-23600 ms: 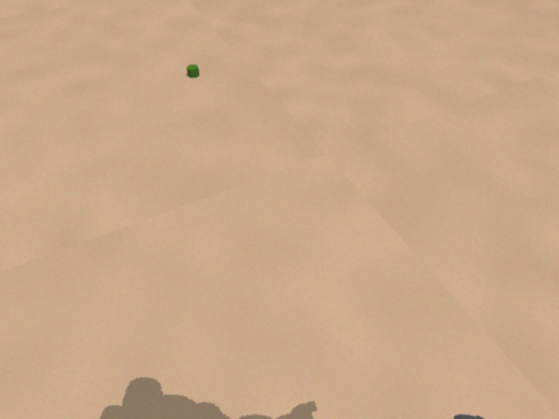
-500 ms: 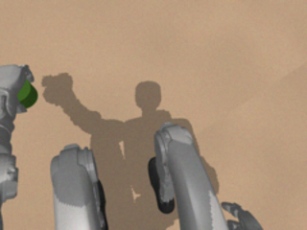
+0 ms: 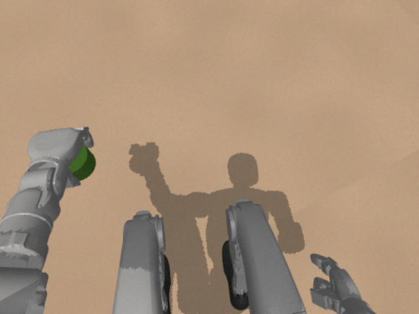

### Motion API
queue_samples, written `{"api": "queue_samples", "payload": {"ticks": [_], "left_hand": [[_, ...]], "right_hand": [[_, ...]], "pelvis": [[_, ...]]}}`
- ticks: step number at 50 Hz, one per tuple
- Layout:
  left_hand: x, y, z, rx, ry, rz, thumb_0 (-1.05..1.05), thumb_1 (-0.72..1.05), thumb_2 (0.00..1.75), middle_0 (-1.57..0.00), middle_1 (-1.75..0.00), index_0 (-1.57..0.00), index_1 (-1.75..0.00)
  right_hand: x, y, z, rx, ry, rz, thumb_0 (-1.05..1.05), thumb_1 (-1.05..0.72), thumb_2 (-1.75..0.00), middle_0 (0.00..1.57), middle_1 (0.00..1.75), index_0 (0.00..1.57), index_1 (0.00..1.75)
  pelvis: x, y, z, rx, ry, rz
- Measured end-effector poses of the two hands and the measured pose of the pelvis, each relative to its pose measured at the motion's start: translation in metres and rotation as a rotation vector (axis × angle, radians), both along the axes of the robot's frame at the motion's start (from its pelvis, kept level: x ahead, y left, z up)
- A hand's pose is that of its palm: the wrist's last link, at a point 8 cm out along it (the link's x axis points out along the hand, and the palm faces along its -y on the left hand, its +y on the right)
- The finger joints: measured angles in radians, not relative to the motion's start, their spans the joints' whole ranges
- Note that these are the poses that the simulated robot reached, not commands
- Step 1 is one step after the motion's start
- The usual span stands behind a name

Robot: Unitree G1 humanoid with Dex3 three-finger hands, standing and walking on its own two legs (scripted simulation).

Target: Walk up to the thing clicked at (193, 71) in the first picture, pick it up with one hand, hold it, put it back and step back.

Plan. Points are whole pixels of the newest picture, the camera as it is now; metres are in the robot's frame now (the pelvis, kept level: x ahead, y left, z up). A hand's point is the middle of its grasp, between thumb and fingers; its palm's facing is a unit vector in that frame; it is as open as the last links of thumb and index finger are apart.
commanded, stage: lift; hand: left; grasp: from above
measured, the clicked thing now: (72, 160) +0.43 +0.25 -0.12
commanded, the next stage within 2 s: hold in 0.88 s
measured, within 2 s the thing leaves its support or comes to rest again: neither
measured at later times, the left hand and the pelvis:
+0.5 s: hand (20, 146) +0.37 +0.23 +0.09, palm faces -0.45 -0.07 -0.89, open 9.9 cm; pelvis +0.03 +0.00 +0.18, yaw +1 degrees
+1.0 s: hand out of the picture +0.38 +0.23 +0.17, palm faces -0.45 -0.07 -0.89, open 10.0 cm; pelvis +0.07 +0.00 +0.25, yaw +1 degrees
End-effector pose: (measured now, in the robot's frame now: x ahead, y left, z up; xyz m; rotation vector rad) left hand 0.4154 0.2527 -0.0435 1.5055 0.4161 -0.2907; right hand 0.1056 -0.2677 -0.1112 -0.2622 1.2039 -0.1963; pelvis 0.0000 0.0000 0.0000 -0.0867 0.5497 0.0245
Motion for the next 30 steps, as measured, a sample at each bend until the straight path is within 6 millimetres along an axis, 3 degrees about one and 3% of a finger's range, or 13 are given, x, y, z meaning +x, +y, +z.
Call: {"api": "queue_samples", "payload": {"ticks": [15, 22, 30], "left_hand": [[-0.034, -0.010, 0.135, -0.009, 0.006, 0.030, 0.00, 0.00, 0.61, -0.59, -0.77, -0.61, -0.74], [-0.039, -0.015, 0.177, -0.012, 0.020, 0.024, 0.00, 0.00, 0.61, -0.59, -0.77, -0.62, -0.74], [-0.037, -0.020, 0.211, -0.002, 0.024, 0.033, 0.00, -0.01, 0.61, -0.59, -0.77, -0.62, -0.74]], "right_hand": [[0.017, 0.008, 0.117, 0.006, -0.096, -0.060, 0.01, -0.92, -0.90, 0.21, 0.30, 0.21, 0.30], [0.016, 0.006, 0.161, -0.007, -0.112, -0.084, 0.01, -0.92, -0.90, 0.21, 0.30, 0.21, 0.30], [0.018, 0.005, 0.195, -0.003, -0.109, -0.093, 0.01, -0.91, -0.90, 0.21, 0.30, 0.21, 0.30]], "pelvis": [[0.017, -0.002, 0.118, 0.036, -0.154, 0.001], [0.029, 0.000, 0.161, 0.044, -0.217, -0.003], [0.043, 0.001, 0.197, 0.053, -0.275, -0.009]]}}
